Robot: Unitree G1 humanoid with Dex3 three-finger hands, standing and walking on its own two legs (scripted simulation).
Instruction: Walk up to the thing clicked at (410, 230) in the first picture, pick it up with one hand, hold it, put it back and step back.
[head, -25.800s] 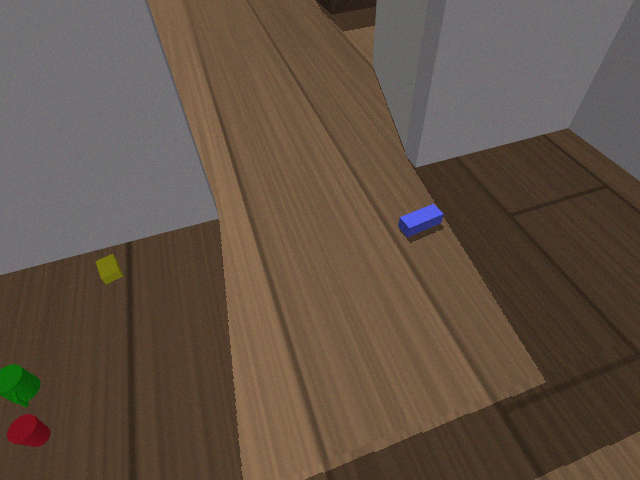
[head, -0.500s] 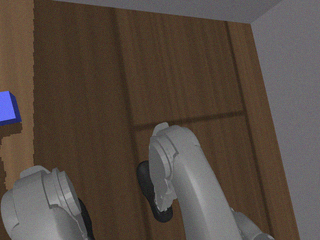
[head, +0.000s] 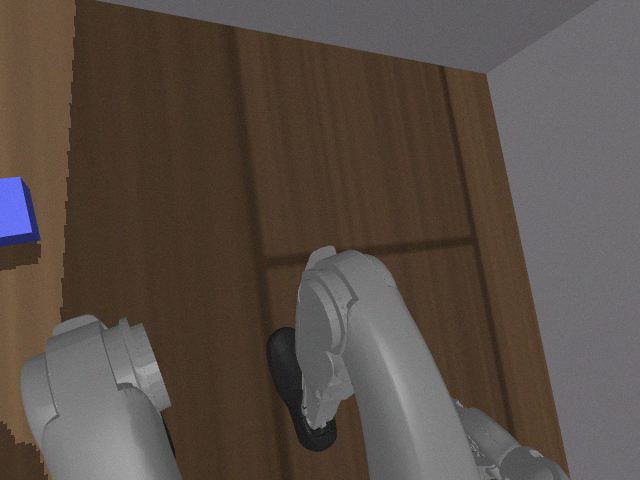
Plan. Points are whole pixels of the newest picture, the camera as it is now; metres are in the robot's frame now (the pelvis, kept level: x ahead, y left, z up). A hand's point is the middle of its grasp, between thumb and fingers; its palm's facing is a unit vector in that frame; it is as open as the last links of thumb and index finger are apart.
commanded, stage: rest palm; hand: left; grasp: from above
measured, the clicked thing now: out of the picture +0.44 +0.33 -0.27
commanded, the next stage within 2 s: close in 0.38 s
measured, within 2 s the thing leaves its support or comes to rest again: neither
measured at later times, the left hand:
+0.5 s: hand out of the picture +0.43 +0.32 -0.26, palm faces -0.51 -0.14 -0.85, open 14.0 cm
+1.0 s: hand out of the picture +0.42 +0.31 -0.25, palm faces -0.46 -0.09 -0.89, open 12.2 cm
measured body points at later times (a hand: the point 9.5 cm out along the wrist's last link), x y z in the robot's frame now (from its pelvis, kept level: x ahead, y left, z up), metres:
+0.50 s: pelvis +0.00 -0.01 +0.00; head +0.28 +0.12 +0.32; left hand +0.45 +0.32 -0.21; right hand +0.05 -0.26 -0.06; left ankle +0.06 +0.12 -0.27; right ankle +0.11 -0.12 -0.27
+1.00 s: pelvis -0.01 +0.00 +0.00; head +0.26 +0.13 +0.33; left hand +0.44 +0.31 -0.20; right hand +0.07 -0.26 -0.05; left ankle +0.06 +0.12 -0.27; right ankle +0.11 -0.12 -0.27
